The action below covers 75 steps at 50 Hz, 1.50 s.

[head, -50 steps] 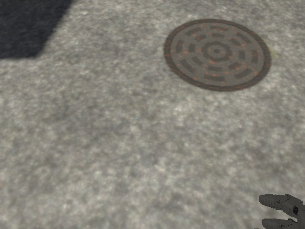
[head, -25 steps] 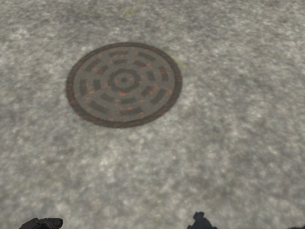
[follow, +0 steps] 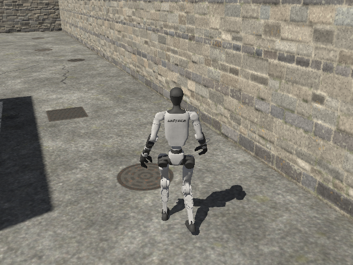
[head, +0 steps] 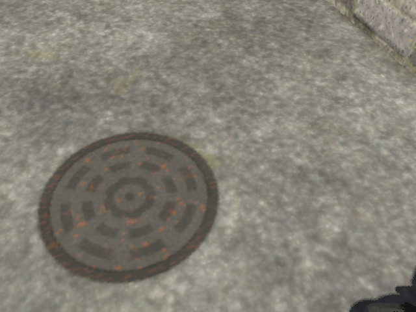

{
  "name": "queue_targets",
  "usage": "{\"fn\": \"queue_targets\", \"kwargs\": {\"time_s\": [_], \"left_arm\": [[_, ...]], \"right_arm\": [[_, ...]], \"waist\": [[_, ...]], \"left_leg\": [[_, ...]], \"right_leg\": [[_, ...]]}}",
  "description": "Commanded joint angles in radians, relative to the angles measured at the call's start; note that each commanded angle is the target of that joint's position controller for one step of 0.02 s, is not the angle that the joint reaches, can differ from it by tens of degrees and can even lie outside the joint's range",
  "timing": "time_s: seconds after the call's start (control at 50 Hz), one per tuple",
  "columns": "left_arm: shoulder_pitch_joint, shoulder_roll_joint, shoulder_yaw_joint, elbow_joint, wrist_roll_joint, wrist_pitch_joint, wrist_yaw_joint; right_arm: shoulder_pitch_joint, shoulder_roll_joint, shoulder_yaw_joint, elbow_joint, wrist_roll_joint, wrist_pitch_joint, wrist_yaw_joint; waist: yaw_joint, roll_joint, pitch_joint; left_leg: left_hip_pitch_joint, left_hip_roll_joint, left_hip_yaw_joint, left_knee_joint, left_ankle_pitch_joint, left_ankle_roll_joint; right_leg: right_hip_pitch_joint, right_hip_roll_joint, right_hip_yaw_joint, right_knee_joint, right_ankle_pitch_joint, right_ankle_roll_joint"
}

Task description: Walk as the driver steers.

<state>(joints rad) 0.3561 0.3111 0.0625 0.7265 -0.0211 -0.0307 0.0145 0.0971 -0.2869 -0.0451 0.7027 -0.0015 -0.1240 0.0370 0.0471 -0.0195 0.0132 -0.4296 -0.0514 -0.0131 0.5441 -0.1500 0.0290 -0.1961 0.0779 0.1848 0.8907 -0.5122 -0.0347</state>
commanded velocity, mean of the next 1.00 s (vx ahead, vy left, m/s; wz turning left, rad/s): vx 0.50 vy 0.00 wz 0.43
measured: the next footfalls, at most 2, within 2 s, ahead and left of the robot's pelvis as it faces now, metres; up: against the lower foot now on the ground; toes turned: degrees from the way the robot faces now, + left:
right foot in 0.40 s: +0.37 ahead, -0.11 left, +0.00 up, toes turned +14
left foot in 0.90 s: +0.55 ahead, +0.24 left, +0.00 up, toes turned +30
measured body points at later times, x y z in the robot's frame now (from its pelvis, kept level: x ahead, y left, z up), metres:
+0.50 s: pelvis +0.26 -0.02 +0.01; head +0.28 -0.02 +0.46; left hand +0.41 +0.27 -0.05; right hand +0.36 -0.29 -0.11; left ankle +0.13 +0.10 -0.65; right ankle +0.33 -0.11 -0.72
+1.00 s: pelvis +0.49 +0.12 +0.00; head +0.52 +0.15 +0.45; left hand +0.41 +0.41 -0.12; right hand +0.78 -0.01 -0.08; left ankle +0.52 +0.22 -0.72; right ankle +0.45 -0.08 -0.63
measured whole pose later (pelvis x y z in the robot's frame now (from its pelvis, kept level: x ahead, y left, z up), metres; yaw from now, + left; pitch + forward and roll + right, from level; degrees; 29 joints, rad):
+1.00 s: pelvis +0.49 +0.12 +0.00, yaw +32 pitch +1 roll -1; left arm 0.27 0.31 0.05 0.77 -0.02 -0.10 0.00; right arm 0.16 -0.30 -0.06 0.62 0.02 -0.04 0.04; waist 0.03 0.00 0.07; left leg -0.42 -0.07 0.01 0.57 -0.18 0.09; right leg -0.33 -0.05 0.01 1.18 -0.43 0.01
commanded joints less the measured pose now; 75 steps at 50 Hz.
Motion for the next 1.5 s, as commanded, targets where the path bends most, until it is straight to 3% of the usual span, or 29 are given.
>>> {"fn": "queue_targets", "kwargs": {"time_s": [0.02, 0.08, 0.2, 0.3, 0.36, 0.38, 0.4, 0.42, 0.44, 0.48, 0.54, 0.68, 0.8, 0.84, 0.88, 0.9, 0.92, 0.94, 0.96, 1.0, 1.06, 1.14, 1.24, 1.34, 1.42, 1.44, 1.46, 1.48, 1.5], "left_arm": [[-0.040, 0.137, 0.017, -0.100, -0.005, -0.033, -0.002], [-0.129, 0.094, 0.012, -0.133, 0.031, -0.059, -0.008], [-0.253, 0.015, -0.022, -0.162, 0.032, -0.071, -0.019], [-0.357, 0.049, -0.010, -0.183, 0.012, -0.086, -0.031], [-0.288, 0.084, 0.011, -0.167, 0.009, -0.093, -0.026], [-0.209, 0.107, 0.025, -0.150, 0.015, -0.094, -0.018], [-0.065, 0.161, 0.042, -0.135, 0.029, -0.093, -0.008], [0.020, 0.242, 0.062, -0.110, 0.038, -0.074, -0.008], [0.024, 0.180, 0.054, -0.094, 0.024, -0.068, -0.016], [-0.065, 0.083, 0.025, -0.099, 0.023, -0.067, -0.018], [-0.134, 0.045, 0.015, -0.078, 0.035, -0.072, -0.019], [-0.125, 0.118, 0.041, -0.017, 0.023, -0.079, -0.013], [-0.053, 0.174, 0.057, 0.036, -0.003, -0.054, -0.008], [-0.050, 0.204, 0.065, 0.040, -0.009, -0.040, -0.003], [-0.056, 0.205, 0.061, 0.035, -0.013, -0.026, 0.006], [-0.029, 0.157, 0.040, 0.017, 0.015, -0.030, 0.009], [0.066, 0.021, -0.008, -0.046, 0.047, -0.057, -0.009], [-0.057, 0.120, 0.009, -0.050, 0.011, -0.088, -0.021], [-0.147, 0.157, 0.018, -0.080, -0.021, -0.104, -0.026], [-0.123, 0.135, 0.013, -0.046, 0.009, -0.104, -0.015], [-0.055, 0.105, 0.010, -0.009, 0.014, -0.064, -0.020], [-0.140, 0.066, -0.003, -0.026, 0.013, -0.043, -0.017], [-0.275, 0.036, -0.016, -0.058, -0.003, -0.055, -0.042], [-0.349, 0.037, -0.017, -0.112, 0.001, -0.058, -0.077], [-0.126, 0.122, 0.029, -0.092, 0.008, -0.045, -0.077], [0.032, 0.186, 0.057, -0.065, 0.005, -0.040, -0.064], [0.094, 0.291, 0.082, -0.063, 0.000, -0.039, -0.056], [0.121, 0.208, 0.059, -0.070, -0.005, -0.041, -0.053], [0.082, 0.165, 0.044, -0.071, 0.004, -0.040, -0.047]], "right_arm": [[0.207, -0.141, -0.046, 0.001, 0.023, 0.010, 0.003], [0.157, -0.110, -0.029, -0.010, 0.001, 0.024, -0.006], [0.207, -0.169, -0.049, 0.022, 0.026, 0.040, -0.038], [0.287, -0.172, -0.052, 0.047, 0.034, 0.065, -0.049], [0.270, -0.162, -0.053, 0.042, 0.034, 0.074, -0.052], [0.263, -0.134, -0.044, 0.034, 0.028, 0.074, -0.050], [0.248, -0.076, -0.024, 0.012, 0.014, 0.069, -0.046], [0.362, -0.006, -0.001, -0.018, 0.030, 0.057, -0.048], [0.366, -0.094, -0.018, -0.011, 0.049, 0.056, -0.051], [0.242, -0.147, -0.039, -0.015, 0.036, 0.069, -0.052], [0.202, -0.096, -0.038, -0.035, 0.030, 0.085, -0.039], [0.062, -0.042, -0.014, -0.097, 0.023, 0.086, -0.007], [-0.093, -0.059, -0.014, -0.169, 0.025, 0.085, 0.024], [-0.063, -0.091, -0.031, -0.178, 0.020, 0.091, 0.027], [0.177, -0.172, -0.080, -0.123, 0.022, 0.101, 0.015], [0.338, -0.250, -0.111, -0.088, 0.028, 0.113, -0.007], [0.288, -0.353, -0.117, -0.105, 0.034, 0.101, -0.010], [0.321, -0.252, -0.092, -0.128, 0.028, 0.088, -0.006], [0.285, -0.207, -0.076, -0.113, 0.020, 0.074, -0.003], [0.158, -0.134, -0.051, -0.117, 0.013, 0.068, -0.008], [0.113, -0.108, -0.037, -0.103, -0.006, 0.050, -0.012], [0.147, -0.131, -0.039, -0.045, -0.008, 0.031, -0.022], [0.190, -0.151, -0.039, 0.006, -0.008, 0.027, -0.029], [0.234, -0.163, -0.049, 0.058, 0.005, 0.055, -0.036], [0.191, -0.200, -0.057, 0.044, 0.006, 0.090, -0.063], [0.195, -0.183, -0.047, 0.029, -0.001, 0.087, -0.073], [0.312, -0.064, -0.006, -0.015, -0.024, 0.060, -0.056], [0.258, -0.099, -0.005, -0.004, -0.018, 0.024, -0.036], [0.160, -0.155, -0.020, -0.038, 0.026, 0.000, -0.019]], "waist": [[-0.111, 0.131, -0.079], [-0.068, 0.097, -0.008], [-0.090, 0.114, -0.009], [-0.117, 0.116, -0.006], [-0.055, 0.131, -0.023], [-0.012, 0.125, -0.064], [0.057, 0.034, -0.181], [0.023, -0.246, -0.303], [0.026, -0.240, -0.246], [0.022, -0.084, -0.057], [-0.026, -0.104, 0.016], [-0.009, -0.042, 0.033], [0.021, -0.030, 0.066], [-0.016, -0.058, 0.021], [-0.155, -0.044, -0.117], [-0.214, 0.067, -0.211], [-0.079, 0.308, -0.325], [-0.173, 0.172, -0.388], [-0.174, 0.131, -0.230], [-0.084, 0.036, -0.103], [-0.029, 0.076, -0.079], [-0.053, 0.064, -0.004], [-0.119, 0.059, 0.053], [-0.136, 0.050, 0.073], [0.009, 0.096, -0.102], [0.085, 0.044, -0.200], [0.021, -0.204, -0.332], [0.066, -0.160, -0.429], [0.080, -0.107, -0.291]], "left_leg": [[0.558, 0.360, -0.641, -0.286, -0.353, 0.225], [0.362, 0.247, -0.444, -0.321, -0.037, 0.206], [0.237, 0.185, -0.292, -0.342, 0.134, 0.205], [0.233, 0.192, -0.344, -0.286, 0.064, 0.166], [0.224, 0.184, -0.385, -0.196, 0.039, 0.125], [0.187, 0.141, -0.361, -0.103, 0.062, 0.098], [0.084, 0.084, -0.287, 0.151, -0.034, 0.060], [-0.201, -0.038, -0.146, 0.449, -0.397, 0.005], [-0.352, 0.033, -0.139, 0.619, -0.432, -0.009], [-0.361, 0.098, -0.123, 0.678, -0.267, -0.022], [-0.280, 0.153, -0.101, 0.604, -0.158, -0.035], [-0.253, 0.162, -0.050, 0.293, 0.111, -0.048], [-0.207, 0.124, 0.026, 0.095, 0.105, 0.015], [-0.108, 0.065, 0.082, 0.079, 0.002, 0.056], [0.247, -0.017, 0.113, 0.012, 0.019, 0.121], [0.558, 0.102, -0.090, 0.002, 0.026, 0.179], [0.850, 0.357, -0.685, -0.108, -0.178, 0.378], [0.858, 0.381, -0.801, -0.231, -0.297, 0.370], [0.742, 0.349, -0.653, -0.252, -0.217, 0.321], [0.465, 0.285, -0.416, -0.257, 0.041, 0.261], [0.284, 0.252, -0.272, -0.321, 0.255, 0.258], [0.250, 0.223, -0.117, -0.384, 0.291, 0.225], [0.303, 0.224, -0.004, -0.429, 0.194, 0.167], [0.538, 0.298, 0.028, -0.339, 0.353, 0.147], [0.538, 0.262, 0.109, 0.053, 0.936, 0.079], [0.342, 0.229, 0.128, 0.312, 0.755, 0.039], [-0.119, 0.036, 0.109, 0.715, -0.002, -0.036], [-0.279, -0.027, -0.081, 0.837, -0.414, -0.032], [-0.367, 0.038, -0.118, 0.848, -0.345, -0.013]], "right_leg": [[-0.575, -0.082, -0.043, 0.376, 0.064, 0.009], [-0.488, -0.145, -0.079, 0.207, 0.192, 0.018], [-0.340, -0.106, -0.139, -0.193, 0.356, 0.080], [-0.210, -0.061, -0.113, -0.374, 0.501, 0.082], [-0.054, -0.071, -0.114, -0.450, 0.463, 0.039], [0.078, -0.098, -0.108, -0.470, 0.440, 0.011], [0.292, -0.252, 0.032, -0.463, 0.374, -0.051], [0.551, -0.476, 0.411, -0.530, 0.204, -0.199], [0.510, -0.512, 0.575, -0.594, -0.022, -0.229], [0.308, -0.414, 0.307, -0.626, 0.118, -0.166], [0.132, -0.329, 0.073, -0.696, 0.362, -0.139], [0.117, -0.315, -0.184, -0.749, 0.588, -0.147], [0.236, -0.353, -0.291, -0.697, 0.695, -0.100], [0.276, -0.354, -0.333, -0.571, 1.004, -0.078], [0.180, -0.311, -0.388, -0.229, 1.159, -0.034], [-0.074, -0.268, -0.390, 0.082, 0.813, 0.009], [-0.501, -0.062, -0.274, 0.417, -0.082, 0.063], [-0.599, -0.079, -0.087, 0.493, -0.073, 0.048], [-0.657, -0.118, -0.096, 0.459, 0.032, 0.030], [-0.537, -0.203, -0.115, 0.297, 0.170, 0.036], [-0.400, -0.233, -0.132, 0.232, 0.237, 0.063], [-0.463, -0.235, -0.133, 0.057, 0.458, 0.083], [-0.429, -0.179, -0.155, -0.220, 0.691, 0.051], [-0.532, -0.144, -0.170, -0.317, 0.542, -0.004], [-0.185, -0.016, -0.279, -0.341, 0.392, -0.089], [0.110, -0.080, -0.152, -0.355, 0.456, -0.142], [0.523, -0.344, 0.371, -0.385, 0.320, -0.339], [0.633, -0.403, 0.643, -0.535, 0.231, -0.374], [0.547, -0.378, 0.497, -0.567, 0.215, -0.316]]}}
Velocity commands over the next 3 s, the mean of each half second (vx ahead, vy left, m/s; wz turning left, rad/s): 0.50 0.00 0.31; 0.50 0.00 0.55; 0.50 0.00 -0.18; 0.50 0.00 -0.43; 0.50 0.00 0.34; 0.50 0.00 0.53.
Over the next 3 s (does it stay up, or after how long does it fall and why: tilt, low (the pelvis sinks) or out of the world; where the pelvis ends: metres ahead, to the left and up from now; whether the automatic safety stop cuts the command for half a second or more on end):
stays up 1.50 0.55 0.01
